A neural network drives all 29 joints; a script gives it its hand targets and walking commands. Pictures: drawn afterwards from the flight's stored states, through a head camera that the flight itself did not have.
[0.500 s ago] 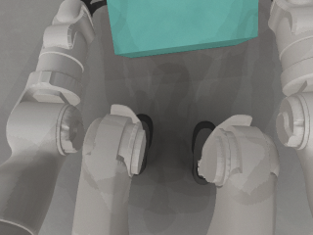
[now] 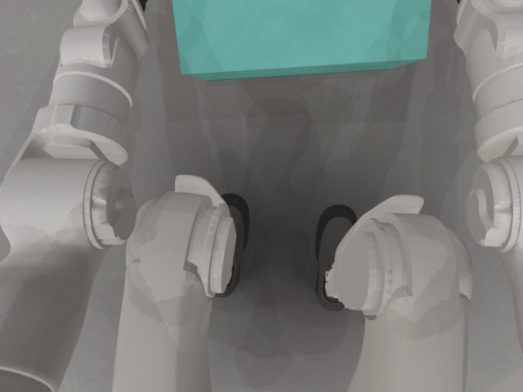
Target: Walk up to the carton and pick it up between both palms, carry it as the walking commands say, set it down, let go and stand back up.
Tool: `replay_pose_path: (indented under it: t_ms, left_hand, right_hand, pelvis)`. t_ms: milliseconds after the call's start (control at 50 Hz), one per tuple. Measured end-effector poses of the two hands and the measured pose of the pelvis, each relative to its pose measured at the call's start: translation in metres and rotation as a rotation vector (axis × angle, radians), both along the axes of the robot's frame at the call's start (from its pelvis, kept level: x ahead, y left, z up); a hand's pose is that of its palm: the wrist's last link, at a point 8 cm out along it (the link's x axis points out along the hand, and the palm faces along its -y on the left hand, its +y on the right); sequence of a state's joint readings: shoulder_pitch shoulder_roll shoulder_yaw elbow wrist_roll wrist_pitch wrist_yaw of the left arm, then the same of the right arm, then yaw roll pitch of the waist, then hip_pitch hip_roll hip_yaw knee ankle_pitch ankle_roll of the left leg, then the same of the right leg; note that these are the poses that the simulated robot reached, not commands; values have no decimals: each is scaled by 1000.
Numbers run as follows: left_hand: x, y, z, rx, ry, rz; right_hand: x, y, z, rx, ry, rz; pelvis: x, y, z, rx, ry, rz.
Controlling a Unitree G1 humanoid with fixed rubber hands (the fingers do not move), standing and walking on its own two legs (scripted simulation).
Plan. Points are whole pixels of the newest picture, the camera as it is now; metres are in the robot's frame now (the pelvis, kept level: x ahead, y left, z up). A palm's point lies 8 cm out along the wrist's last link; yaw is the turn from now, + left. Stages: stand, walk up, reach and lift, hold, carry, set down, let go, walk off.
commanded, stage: set down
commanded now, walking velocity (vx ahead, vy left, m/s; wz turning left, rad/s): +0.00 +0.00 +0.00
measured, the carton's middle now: out of the picture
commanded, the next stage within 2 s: none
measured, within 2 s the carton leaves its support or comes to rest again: neither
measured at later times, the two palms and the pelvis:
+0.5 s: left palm out of the picture +0.53 +0.20 -0.17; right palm out of the picture +0.55 -0.18 -0.19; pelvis +0.00 +0.00 -0.01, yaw +0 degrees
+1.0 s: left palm out of the picture +0.52 +0.20 -0.18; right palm out of the picture +0.56 -0.18 -0.20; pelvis +0.00 +0.00 -0.01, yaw +0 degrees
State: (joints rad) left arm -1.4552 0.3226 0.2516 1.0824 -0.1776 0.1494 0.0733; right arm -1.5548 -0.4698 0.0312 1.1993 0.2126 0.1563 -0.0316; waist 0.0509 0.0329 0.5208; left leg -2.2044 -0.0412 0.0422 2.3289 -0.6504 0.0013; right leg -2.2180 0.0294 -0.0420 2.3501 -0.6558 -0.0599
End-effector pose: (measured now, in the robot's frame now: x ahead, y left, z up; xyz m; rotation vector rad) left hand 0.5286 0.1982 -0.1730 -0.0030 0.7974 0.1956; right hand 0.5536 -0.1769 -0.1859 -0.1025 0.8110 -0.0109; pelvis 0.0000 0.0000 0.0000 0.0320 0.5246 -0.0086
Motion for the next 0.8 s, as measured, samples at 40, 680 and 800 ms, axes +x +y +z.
replay_pose_path:
  t_ms: [40, 680, 800]
  left_hand:
    - [-1, 0, 0, -1, 2, -1]
    - [0, 3, -1, -19, -5, -23]
    - [0, 3, -1, -16, -9, -22]
  right_hand:
    - [0, 0, 0, 0, 0, 8]
    - [0, -3, -4, 50, -20, 16]
    - [1, -4, -5, 41, -32, 21]
  pelvis:
    - [0, 0, -1, 2, -3, 0]
    - [0, -4, -9, 14, -15, -8]
    - [1, -4, -10, 14, -18, -10]
